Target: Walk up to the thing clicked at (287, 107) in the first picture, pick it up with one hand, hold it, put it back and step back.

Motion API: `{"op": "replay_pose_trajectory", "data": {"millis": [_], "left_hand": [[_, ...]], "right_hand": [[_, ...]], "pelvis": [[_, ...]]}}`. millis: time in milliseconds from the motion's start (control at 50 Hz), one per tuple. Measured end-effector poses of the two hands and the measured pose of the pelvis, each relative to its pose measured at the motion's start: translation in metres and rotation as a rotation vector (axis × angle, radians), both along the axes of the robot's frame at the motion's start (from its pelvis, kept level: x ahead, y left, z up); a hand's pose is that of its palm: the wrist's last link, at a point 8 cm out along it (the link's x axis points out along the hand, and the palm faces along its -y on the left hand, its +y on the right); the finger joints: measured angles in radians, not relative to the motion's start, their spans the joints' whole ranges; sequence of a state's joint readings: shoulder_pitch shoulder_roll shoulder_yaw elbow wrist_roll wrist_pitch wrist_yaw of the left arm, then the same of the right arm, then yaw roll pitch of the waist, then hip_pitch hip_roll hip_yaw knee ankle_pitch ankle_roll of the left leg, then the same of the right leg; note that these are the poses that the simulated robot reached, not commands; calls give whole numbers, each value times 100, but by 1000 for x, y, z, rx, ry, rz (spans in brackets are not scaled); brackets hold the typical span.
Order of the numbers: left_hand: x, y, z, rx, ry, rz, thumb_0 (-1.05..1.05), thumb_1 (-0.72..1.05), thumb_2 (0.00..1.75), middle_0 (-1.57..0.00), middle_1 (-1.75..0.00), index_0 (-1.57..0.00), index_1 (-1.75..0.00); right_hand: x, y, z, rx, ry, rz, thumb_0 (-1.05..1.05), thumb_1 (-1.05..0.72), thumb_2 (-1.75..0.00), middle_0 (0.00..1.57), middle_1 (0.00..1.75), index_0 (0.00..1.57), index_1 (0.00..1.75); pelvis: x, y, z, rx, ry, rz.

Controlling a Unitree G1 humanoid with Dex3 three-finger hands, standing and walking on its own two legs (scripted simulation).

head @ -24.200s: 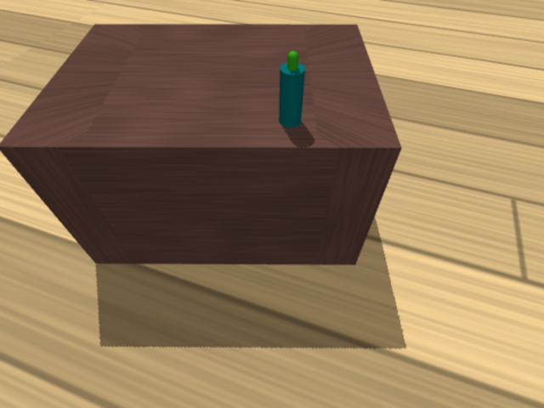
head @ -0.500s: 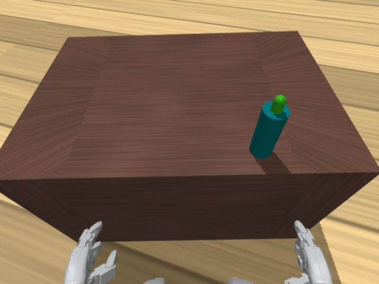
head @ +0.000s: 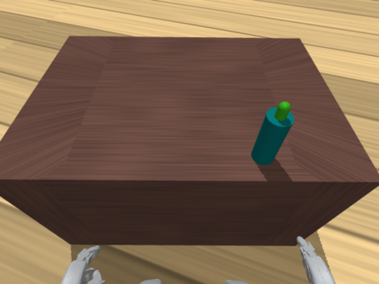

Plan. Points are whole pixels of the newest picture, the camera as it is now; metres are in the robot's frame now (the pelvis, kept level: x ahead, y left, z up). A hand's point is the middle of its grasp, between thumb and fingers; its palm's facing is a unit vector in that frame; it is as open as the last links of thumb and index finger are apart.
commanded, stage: home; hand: right
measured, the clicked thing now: (272, 133) +0.46 -0.19 +0.02
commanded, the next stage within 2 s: stand in 1.88 s
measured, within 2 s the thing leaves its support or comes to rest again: neither
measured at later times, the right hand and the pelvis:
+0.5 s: hand out of the picture +0.05 -0.26 -0.11, palm faces -0.07 +0.93 -0.37, open 17.4 cm; pelvis -0.03 -0.02 +0.04, yaw +1 degrees
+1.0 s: hand out of the picture +0.02 -0.26 -0.11, palm faces -0.08 +0.93 -0.37, open 17.4 cm; pelvis -0.02 -0.01 +0.04, yaw +1 degrees
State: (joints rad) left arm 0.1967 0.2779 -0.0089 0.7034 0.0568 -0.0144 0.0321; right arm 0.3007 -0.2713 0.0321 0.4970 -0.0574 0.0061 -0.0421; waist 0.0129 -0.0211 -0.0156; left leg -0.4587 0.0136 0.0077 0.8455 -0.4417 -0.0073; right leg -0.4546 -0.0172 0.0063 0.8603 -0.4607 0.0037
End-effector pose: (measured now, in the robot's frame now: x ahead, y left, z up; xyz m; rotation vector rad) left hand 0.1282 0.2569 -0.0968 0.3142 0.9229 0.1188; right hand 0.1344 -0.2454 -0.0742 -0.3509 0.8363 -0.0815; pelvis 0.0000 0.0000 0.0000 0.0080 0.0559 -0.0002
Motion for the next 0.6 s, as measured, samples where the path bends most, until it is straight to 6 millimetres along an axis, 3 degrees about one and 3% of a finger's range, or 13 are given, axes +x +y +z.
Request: {"op": "replay_pose_trajectory", "data": {"millis": [120, 220, 400, 600], "left_hand": [[-28, 27, 5, 37, 74, 61, 1, 90, 90, -20, -30, -21, -29], [-54, 37, 10, 59, 136, 97, 1, 90, 90, -20, -30, -21, -29], [-93, 27, 13, 34, 237, 122, 1, 90, 90, -20, -30, -21, -30], [-117, 20, 12, 7, 288, 131, 1, 90, 90, -20, -30, -21, -30]], "right_hand": [[-21, -34, -3, -52, 91, -40, -1, 50, -7, 7, 5, 7, 6], [-40, -51, -2, -71, 158, -68, -1, 51, -7, 7, 5, 7, 5], [-74, -60, 0, -61, 263, -96, -1, 52, -6, 6, 5, 6, 5], [-112, -65, 1, -59, 360, -127, -1, 53, -5, 6, 5, 6, 5]], "pelvis": [[-2, -2, 8, -7, -41, 2], [-8, -6, 17, -9, -68, 7], [-21, -14, 33, -10, -111, 16], [-34, -17, 41, -15, -130, 22]]}}
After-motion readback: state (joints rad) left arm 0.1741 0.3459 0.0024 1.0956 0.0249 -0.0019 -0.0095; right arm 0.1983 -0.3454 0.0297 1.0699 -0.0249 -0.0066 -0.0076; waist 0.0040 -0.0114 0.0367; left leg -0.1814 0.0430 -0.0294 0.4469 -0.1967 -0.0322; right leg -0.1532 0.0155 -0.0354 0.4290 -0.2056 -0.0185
